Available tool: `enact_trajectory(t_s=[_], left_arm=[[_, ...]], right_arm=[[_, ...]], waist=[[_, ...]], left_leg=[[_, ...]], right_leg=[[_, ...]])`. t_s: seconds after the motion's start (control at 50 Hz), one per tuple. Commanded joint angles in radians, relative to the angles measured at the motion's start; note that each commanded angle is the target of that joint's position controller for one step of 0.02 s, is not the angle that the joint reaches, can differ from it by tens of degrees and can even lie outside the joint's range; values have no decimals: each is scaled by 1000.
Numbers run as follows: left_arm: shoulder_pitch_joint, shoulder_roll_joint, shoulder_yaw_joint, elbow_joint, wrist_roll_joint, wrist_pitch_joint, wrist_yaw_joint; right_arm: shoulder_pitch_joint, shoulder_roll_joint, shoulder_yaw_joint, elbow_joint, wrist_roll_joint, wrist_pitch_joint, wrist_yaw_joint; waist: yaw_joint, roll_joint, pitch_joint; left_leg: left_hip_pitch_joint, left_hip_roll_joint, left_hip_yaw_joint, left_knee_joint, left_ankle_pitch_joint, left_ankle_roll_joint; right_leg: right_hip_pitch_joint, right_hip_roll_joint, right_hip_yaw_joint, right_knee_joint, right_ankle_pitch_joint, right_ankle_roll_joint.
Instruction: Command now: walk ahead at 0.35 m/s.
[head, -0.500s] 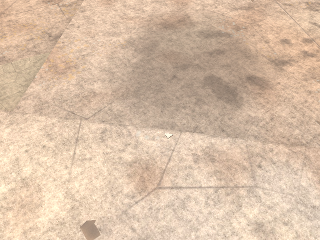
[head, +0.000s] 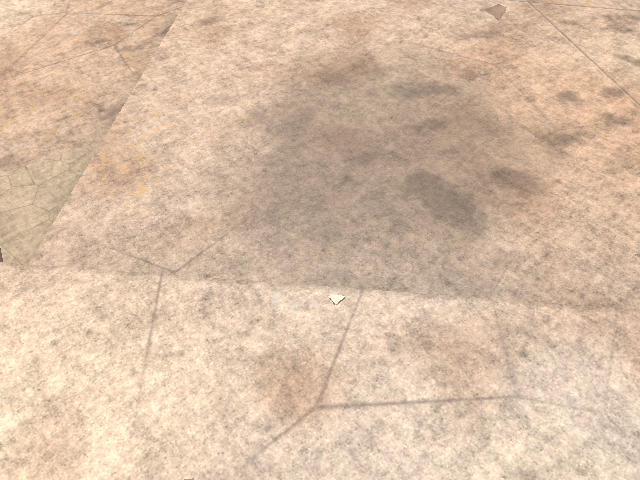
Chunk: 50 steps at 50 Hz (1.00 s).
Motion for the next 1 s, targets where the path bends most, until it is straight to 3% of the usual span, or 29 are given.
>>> enact_trajectory(t_s=[0.02, 0.04, 0.06, 0.08, 0.1, 0.14, 0.16, 0.18, 0.26, 0.36, 0.42, 0.46, 0.48, 0.5, 0.52, 0.54, 0.56, 0.58, 0.6, 0.64, 0.66, 0.7, 0.74, 0.78, 0.84, 0.92, 0.96, 1.0], left_arm=[[217, 47, 21, 57, 13, -6, -5], [321, 91, 31, 66, 14, -8, -3], [369, 181, 40, 44, 9, -16, -7], [346, 212, 42, 47, 26, -30, -9], [254, 164, 25, 14, 24, -45, -10], [140, 141, 11, -28, 17, -52, -26], [128, 124, 5, -38, 16, -51, -29], [151, 103, -2, -35, 21, -47, -28], [218, 126, -2, -34, 25, -37, -12], [268, 150, 8, -24, 13, -31, -8], [257, 166, 19, -20, 4, -21, -7], [225, 193, 29, -31, 7, -12, -6], [203, 188, 27, -38, 10, -5, -7], [175, 181, 21, -61, 17, -5, -9], [285, 40, -19, -86, 15, -25, -27], [257, 47, -20, -66, -9, -60, -36], [142, 128, 5, -110, -36, -75, -35], [64, 151, 8, -132, -36, -79, -25], [30, 156, 19, -137, -20, -72, -13], [82, 109, 26, -133, -7, -38, -1], [90, 87, 24, -136, -8, -26, 1], [30, 96, 27, -168, -3, -14, 2], [-64, 114, 29, -205, 11, -14, -1], [-142, 106, 23, -230, 15, -19, -12], [-261, 88, 8, -260, 7, -24, -29], [-374, 99, -1, -307, -3, -27, -58], [-373, 121, 3, -322, -4, -31, -70], [-250, 170, 26, -299, -2, -34, -72]], right_arm=[[-150, -107, -14, -91, 14, -8, 3], [-174, -43, 5, -110, 4, -12, 11], [-200, -5, 14, -144, -8, -27, 14], [-227, -17, 14, -167, 5, -41, 16], [-230, -50, 11, -171, 16, -53, 22], [-188, -82, -1, -138, -7, -63, 25], [-194, -95, -7, -134, -15, -64, 26], [-209, -84, -8, -133, -19, -62, 28], [-331, -20, 10, -176, -14, -50, 38], [-478, -22, 25, -237, -1, -53, 63], [-494, -49, 22, -265, 0, -62, 79], [-378, -103, -4, -247, -5, -67, 78], [-197, -147, -30, -196, -1, -65, 72], [2, -199, -53, -148, -5, -60, 61], [160, -303, -75, -120, -33, -53, 54], [163, -233, -49, -105, -34, -47, 54], [46, -173, -30, -120, -23, -51, 57], [-55, -122, -15, -147, -20, -57, 58], [-123, -81, -2, -155, -29, -65, 65], [-150, -45, 9, -140, -44, -74, 72], [-133, -53, 8, -129, -41, -75, 68], [-93, -83, 5, -111, -42, -77, 53], [-46, -106, 2, -100, -42, -74, 35], [-10, -113, 2, -99, -39, -67, 25], [54, -135, -1, -93, -28, -65, 21], [143, -143, -8, -63, -16, -47, 17], [148, -156, -15, -59, -15, -33, 14], [109, -171, -20, -70, -14, -22, 14]], waist=[[119, -20, 71], [146, -190, 40], [144, -336, 60], [123, -320, 117], [79, -215, 168], [27, -129, 142], [23, -122, 141], [31, -124, 132], [60, -132, 141], [92, -149, 186], [66, -158, 182], [-10, -203, 82], [-99, -209, -20], [-184, -182, -147], [-137, 99, -359], [-140, 163, -441], [-119, 140, -248], [-87, 46, -138], [-46, -29, -66], [21, 15, -20], [31, 27, 2], [38, 28, 52], [21, 9, 79], [1, -2, 84], [-39, -3, 101], [-73, -2, 134], [-55, 8, 123], [27, 41, 43]], left_leg=[[-301, 97, -111, -73, -318, 95], [-433, 36, -25, 215, -256, 48], [-646, -34, 33, 475, -267, 20], [-735, 11, -65, 638, -284, 38], [-800, 66, -101, 710, -174, 46], [-739, 102, -91, 671, -4, 42], [-694, 112, -86, 608, 52, 31], [-650, 108, -66, 566, 97, 18], [-553, 74, -9, 346, 243, -9], [-473, 47, 21, 150, 299, 5], [-434, 36, 23, 85, 227, 44], [-231, -26, 67, 84, 169, 78], [-10, -60, 88, 80, 176, 107], [324, 46, -34, 124, 175, 154], [738, 352, -554, 43, -51, 326], [727, 403, -826, -155, -144, 335], [585, 357, -655, -168, -122, 270], [398, 325, -497, -182, -26, 235], [222, 286, -385, -211, 63, 211], [39, 221, -266, -265, 98, 189], [-2, 212, -236, -291, 105, 195], [-41, 208, -190, -331, 151, 207], [-7, 209, -166, -339, 214, 210], [18, 189, -124, -333, 264, 189], [50, 170, -76, -334, 262, 163], [209, 230, -91, -273, 243, 157], [278, 264, -101, -222, 313, 142], [295, 247, -71, -76, 608, 113]], right_leg=[[279, 45, -39, -195, 121, 10], [384, -135, 216, -317, -34, -35], [446, -331, 586, -479, -232, -137], [354, -425, 778, -537, -421, -217], [334, -399, 726, -532, -409, -191], [298, -296, 497, -526, -143, -104], [277, -266, 410, -534, -11, -84], [263, -235, 335, -539, 101, -73], [223, -177, 175, -547, 324, -67], [268, -205, 121, -556, 371, -71], [364, -244, 103, -490, 524, -57], [395, -244, 78, -334, 930, -35], [355, -206, 41, -145, 1079, -11], [136, -169, 29, 120, 930, 22], [-276, 13, 36, 570, 332, 95], [-379, 72, 211, 753, -122, 74], [-488, 5, 198, 809, -83, 51], [-475, -54, 158, 778, 8, 36], [-418, -95, 139, 713, 81, 33], [-298, -140, 147, 625, 142, 23], [-290, -147, 140, 592, 145, 25], [-339, -158, 127, 508, 199, 43], [-423, -164, 119, 383, 307, 68], [-429, -150, 103, 230, 431, 74], [-372, -101, 54, 39, 531, 74], [-412, -76, 57, -79, 479, 56], [-384, -59, 52, -114, 396, 32], [-186, -3, 8, -134, 335, -5]])
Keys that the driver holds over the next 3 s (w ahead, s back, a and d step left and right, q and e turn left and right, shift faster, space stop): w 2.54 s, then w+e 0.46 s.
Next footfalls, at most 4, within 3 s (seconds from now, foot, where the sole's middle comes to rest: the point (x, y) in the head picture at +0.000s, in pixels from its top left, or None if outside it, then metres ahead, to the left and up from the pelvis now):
0.04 right None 0.03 -0.12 -0.78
0.50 left None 0.40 0.12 -0.78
1.02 right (401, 393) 0.74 -0.12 -0.78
1.56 left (299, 305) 1.00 0.12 -0.78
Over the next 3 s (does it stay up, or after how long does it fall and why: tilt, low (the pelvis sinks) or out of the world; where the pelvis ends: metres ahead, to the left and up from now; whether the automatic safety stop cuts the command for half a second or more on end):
stays up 1.64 0.00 -0.11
